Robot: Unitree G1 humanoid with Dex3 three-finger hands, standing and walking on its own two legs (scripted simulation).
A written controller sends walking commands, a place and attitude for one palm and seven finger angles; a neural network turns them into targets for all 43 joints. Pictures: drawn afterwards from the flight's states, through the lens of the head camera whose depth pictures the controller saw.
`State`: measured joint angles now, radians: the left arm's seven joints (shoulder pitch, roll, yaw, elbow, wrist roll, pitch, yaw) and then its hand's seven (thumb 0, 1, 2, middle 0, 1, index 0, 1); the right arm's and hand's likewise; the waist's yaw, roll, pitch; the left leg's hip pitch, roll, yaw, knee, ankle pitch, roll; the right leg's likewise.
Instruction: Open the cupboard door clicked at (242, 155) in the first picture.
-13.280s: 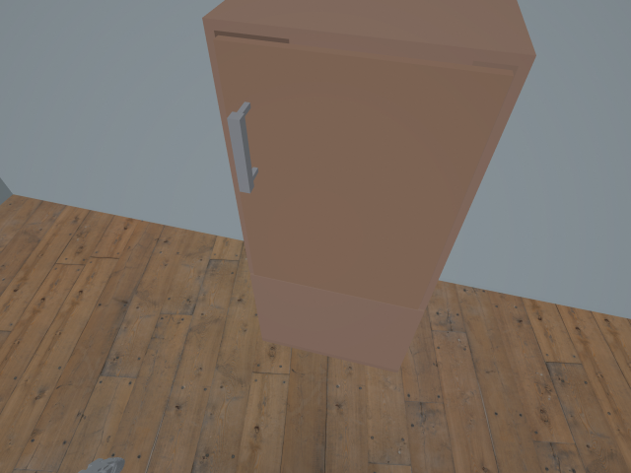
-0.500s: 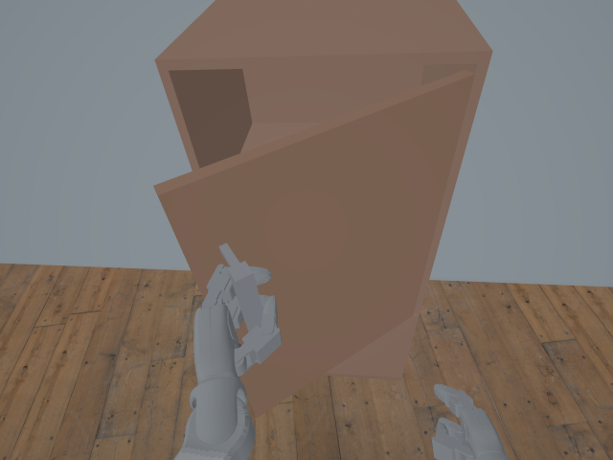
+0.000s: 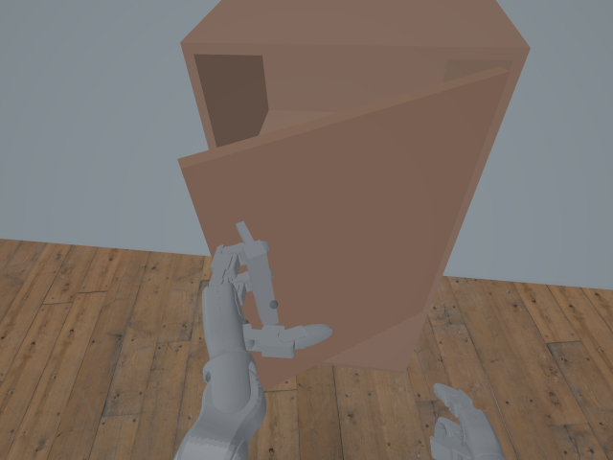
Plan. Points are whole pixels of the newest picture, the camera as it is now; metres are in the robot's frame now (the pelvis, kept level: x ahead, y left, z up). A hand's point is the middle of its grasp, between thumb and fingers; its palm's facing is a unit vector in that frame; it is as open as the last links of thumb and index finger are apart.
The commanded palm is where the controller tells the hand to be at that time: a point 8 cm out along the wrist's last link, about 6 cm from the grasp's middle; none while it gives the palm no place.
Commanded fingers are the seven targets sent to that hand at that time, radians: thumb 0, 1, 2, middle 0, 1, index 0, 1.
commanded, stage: open thumb and fingers to let go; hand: left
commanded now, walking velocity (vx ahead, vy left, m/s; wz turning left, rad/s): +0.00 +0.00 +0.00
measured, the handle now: (256, 277) +0.32 +0.09 +0.09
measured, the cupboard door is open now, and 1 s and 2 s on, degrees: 34 38 38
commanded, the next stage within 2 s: slide the hand sideways off the handle in 0.28 s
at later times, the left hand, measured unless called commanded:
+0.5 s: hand (275, 324) +0.25 +0.06 +0.10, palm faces +0.03 -1.00 -0.04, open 15.6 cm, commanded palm +0.22 +0.08 +0.10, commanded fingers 0.00 -0.50 0.30 -0.15 -0.30 -0.15 -0.30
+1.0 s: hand (258, 361) +0.21 +0.07 +0.10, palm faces -0.12 -0.99 +0.00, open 16.1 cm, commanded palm +0.18 +0.13 +0.10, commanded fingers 0.00 -0.50 0.30 -0.15 -0.30 -0.15 -0.30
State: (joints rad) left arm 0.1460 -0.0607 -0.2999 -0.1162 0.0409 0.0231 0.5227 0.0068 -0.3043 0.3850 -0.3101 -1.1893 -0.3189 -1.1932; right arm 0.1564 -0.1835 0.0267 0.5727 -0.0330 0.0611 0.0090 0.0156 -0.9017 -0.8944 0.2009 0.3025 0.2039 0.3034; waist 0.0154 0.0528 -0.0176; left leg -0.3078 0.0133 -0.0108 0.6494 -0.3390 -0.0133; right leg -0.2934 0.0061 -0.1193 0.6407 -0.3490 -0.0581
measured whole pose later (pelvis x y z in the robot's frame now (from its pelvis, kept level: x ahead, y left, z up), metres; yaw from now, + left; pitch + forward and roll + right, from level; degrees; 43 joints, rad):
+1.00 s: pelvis -0.01 +0.01 +0.00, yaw -2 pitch -1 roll +0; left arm 0.39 0.09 -0.24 -0.31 -0.06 -0.06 0.05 -0.01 -0.50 0.30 -0.19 -0.33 -0.19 -0.32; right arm 0.22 -0.20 0.06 0.47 0.01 -0.03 0.01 0.02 -0.90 -0.89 0.20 0.30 0.20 0.30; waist 0.01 0.04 -0.02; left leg -0.32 0.02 0.03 0.68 -0.35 0.00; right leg -0.32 0.01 -0.08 0.69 -0.35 -0.05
